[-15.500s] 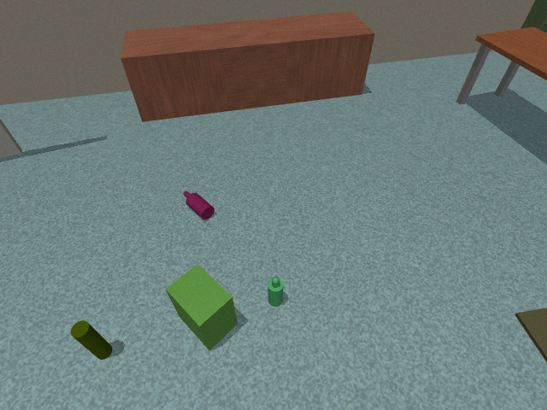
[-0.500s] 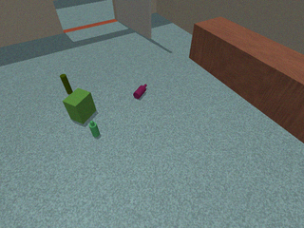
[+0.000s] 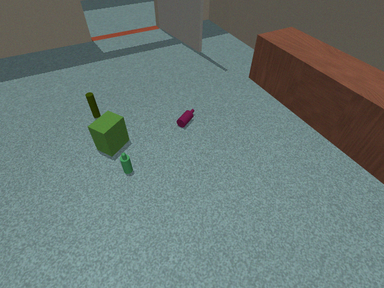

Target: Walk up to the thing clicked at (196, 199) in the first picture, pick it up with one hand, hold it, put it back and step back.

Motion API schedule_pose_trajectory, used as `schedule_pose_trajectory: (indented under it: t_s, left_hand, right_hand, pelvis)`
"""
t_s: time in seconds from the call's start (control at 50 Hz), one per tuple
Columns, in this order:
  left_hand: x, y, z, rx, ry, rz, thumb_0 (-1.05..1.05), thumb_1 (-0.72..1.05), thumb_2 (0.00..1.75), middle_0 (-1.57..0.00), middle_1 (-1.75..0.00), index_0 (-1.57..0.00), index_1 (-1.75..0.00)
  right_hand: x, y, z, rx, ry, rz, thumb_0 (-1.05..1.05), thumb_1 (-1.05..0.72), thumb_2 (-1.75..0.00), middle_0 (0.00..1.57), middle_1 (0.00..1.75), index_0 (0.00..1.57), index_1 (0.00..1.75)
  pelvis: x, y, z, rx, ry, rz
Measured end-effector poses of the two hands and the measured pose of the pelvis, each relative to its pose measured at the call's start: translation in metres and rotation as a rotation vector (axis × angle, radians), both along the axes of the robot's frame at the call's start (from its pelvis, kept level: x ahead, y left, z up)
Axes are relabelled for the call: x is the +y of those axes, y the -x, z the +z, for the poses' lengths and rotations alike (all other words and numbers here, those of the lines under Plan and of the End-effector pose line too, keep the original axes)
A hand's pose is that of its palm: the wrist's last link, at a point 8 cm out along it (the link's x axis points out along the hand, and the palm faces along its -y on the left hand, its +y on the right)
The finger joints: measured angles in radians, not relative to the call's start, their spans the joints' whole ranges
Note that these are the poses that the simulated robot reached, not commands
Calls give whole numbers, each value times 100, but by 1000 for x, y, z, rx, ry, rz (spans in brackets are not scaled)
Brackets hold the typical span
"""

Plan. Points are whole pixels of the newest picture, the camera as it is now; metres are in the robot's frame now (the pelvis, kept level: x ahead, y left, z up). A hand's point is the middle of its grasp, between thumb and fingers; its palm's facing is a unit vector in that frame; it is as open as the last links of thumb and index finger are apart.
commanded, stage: walk up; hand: left
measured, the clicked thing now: (187, 116) +1.48 +0.12 -0.74
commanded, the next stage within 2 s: none
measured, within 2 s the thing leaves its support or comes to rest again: neither
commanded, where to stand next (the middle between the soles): +1.07 -0.08 m, yaw -3 degrees
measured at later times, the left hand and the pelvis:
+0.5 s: hand (110, 217) +0.34 +0.26 -0.14, palm faces -0.15 -0.92 -0.36, open 7.4 cm; pelvis +0.20 -0.01 -0.02, yaw -4 degrees
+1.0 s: hand (119, 179) +0.49 +0.28 -0.17, palm faces -0.10 -0.93 -0.35, open 7.4 cm; pelvis +0.44 +0.00 -0.02, yaw -4 degrees
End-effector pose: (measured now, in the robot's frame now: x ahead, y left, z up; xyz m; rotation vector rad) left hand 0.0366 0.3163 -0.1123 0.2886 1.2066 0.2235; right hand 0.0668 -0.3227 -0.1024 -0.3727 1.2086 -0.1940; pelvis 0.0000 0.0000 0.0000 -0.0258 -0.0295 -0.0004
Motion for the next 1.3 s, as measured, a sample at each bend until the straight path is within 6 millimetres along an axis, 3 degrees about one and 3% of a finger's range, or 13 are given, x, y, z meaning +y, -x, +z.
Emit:
schedule_pose_trajectory:
  t_s: [0.08,0.16,0.32,0.46,0.52,0.56,0.68,0.84,0.96,1.14,1.22,1.3]
  left_hand:
    - [31,-3,-13,61,-8,1,1,91,90,-21,-31,-21,-30]
    - [45,-36,-18,100,-18,-31,1,91,90,-20,-30,-20,-30]
    - [34,-142,0,16,13,-134,1,91,90,-20,-30,-20,-30]
    - [-1,-264,8,-63,-8,-216,1,91,90,-20,-30,-20,-30]
    - [-22,-318,7,-142,-25,-223,1,91,90,-20,-30,-20,-30]
    - [-35,-344,11,-199,-23,-223,1,91,90,-20,-30,-20,-30]
    - [-51,-373,26,-214,-10,-187,1,91,90,-21,-30,-20,-30]
    - [-25,-393,11,-97,-11,-137,1,90,90,-21,-31,-21,-30]
    - [5,-431,-20,-7,-14,-106,1,91,90,-21,-30,-20,-30]
    - [-8,-531,-8,6,7,-170,1,91,90,-20,-30,-20,-30]
    - [-24,-581,2,-21,-1,-196,1,91,90,-20,-30,-20,-30]
    - [-42,-633,8,-73,-35,-206,1,91,90,-20,-30,-20,-30]
  right_hand:
    - [6,-25,9,-64,41,0,1,-91,-90,20,30,20,30]
    - [13,-27,15,-107,68,-57,1,-91,-90,20,30,21,30]
    - [23,-34,18,-25,31,-122,1,-90,-90,20,30,21,30]
    - [9,-72,-12,37,-20,-170,1,-90,-90,20,30,21,30]
    - [-5,-101,-33,62,-32,-170,1,-90,-90,20,30,21,30]
    - [-9,-127,-37,66,-44,-163,1,-90,-90,20,30,21,30]
    - [-18,-224,-21,-36,-63,-94,1,-91,-90,20,30,20,30]
    - [-24,-334,3,-88,-18,-17,1,-91,-90,20,30,20,30]
    - [-16,-410,6,-135,54,-1,1,-91,-90,20,30,20,30]
    - [-8,-459,19,-120,29,-55,1,-90,-90,20,30,21,30]
    - [-20,-475,9,-86,6,-76,1,-90,-90,20,30,21,30]
    - [-43,-501,-13,-58,-19,-98,1,-90,-90,20,30,21,30]
  pelvis:
    - [18,-22,-9,-13,-5,-11]
    - [28,-45,-10,-18,-27,-34]
    - [26,-104,3,-25,-37,-63]
    - [5,-175,-10,-22,-54,-77]
    - [-10,-209,-23,-28,-28,-69]
    - [-18,-225,-23,-34,-26,-67]
    - [-26,-277,-6,-35,-24,-72]
    - [-22,-352,-5,-13,1,-64]
    - [-4,-420,-23,-13,-23,-67]
    - [-10,-496,-5,-11,-35,-87]
    - [-22,-530,-5,-13,-43,-89]
    - [-42,-569,-16,-18,-53,-86]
